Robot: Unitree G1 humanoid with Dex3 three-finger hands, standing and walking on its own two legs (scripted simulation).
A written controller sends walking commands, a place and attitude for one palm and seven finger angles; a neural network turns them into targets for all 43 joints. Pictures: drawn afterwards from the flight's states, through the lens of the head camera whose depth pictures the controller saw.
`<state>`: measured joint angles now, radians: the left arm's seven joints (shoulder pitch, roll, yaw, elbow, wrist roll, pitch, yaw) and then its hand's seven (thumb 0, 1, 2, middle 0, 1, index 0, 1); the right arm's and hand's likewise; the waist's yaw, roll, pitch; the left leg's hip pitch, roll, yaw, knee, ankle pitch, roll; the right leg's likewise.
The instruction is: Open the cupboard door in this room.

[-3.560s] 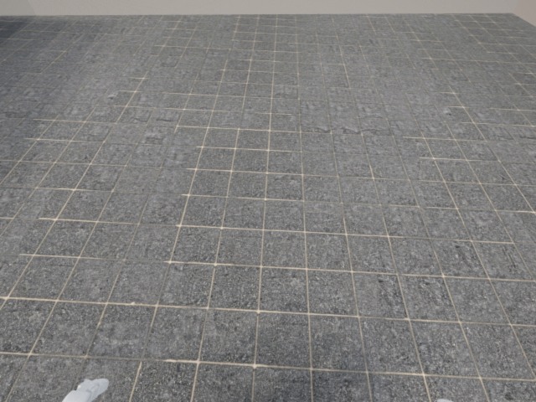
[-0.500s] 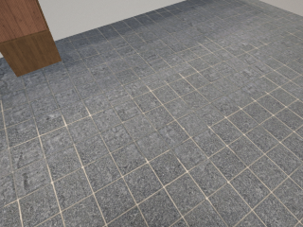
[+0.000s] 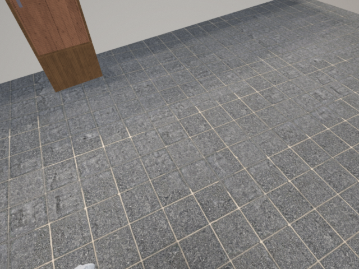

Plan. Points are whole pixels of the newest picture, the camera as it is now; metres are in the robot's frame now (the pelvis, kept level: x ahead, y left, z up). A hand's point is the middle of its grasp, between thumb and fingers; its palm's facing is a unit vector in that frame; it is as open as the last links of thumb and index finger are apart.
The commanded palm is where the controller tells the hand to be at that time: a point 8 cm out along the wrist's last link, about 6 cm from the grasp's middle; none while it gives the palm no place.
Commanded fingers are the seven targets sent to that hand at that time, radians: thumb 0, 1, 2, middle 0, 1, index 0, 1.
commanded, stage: stand and wait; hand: left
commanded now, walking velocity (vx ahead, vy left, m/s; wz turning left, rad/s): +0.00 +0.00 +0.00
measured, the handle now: out of the picture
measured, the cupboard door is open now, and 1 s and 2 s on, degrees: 0 0 0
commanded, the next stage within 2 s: turn or walk to find it in 0.16 s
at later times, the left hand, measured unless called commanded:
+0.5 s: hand out of the picture -0.05 +0.18 -0.18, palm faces +0.18 -0.96 -0.21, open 7.3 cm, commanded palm none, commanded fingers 0.00 0.90 0.90 -0.20 -0.30 -0.20 -0.30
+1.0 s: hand out of the picture -0.06 +0.21 -0.18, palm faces +0.22 -0.95 -0.23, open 7.4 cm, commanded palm none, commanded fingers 0.00 0.90 0.90 -0.20 -0.30 -0.20 -0.30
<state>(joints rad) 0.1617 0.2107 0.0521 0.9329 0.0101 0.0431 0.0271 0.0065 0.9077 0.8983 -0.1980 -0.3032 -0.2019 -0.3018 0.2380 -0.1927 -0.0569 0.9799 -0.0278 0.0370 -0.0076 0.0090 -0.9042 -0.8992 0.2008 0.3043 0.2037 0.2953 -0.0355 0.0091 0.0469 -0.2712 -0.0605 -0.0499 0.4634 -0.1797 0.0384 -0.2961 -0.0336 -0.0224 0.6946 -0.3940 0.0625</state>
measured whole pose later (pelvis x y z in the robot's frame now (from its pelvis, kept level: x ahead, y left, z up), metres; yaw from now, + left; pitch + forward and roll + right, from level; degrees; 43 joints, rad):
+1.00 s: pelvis -0.06 +0.01 -0.01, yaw +11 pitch +1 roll +0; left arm 0.24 0.20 0.06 1.03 0.02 0.04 0.03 0.01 0.91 0.90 -0.20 -0.30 -0.20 -0.30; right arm 0.25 -0.17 -0.04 1.02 -0.03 0.04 0.00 0.01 -0.91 -0.90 0.20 0.30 0.20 0.29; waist 0.00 -0.02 0.05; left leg -0.31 -0.03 -0.02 0.58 -0.29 0.02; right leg -0.33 -0.10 -0.14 0.62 -0.31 0.03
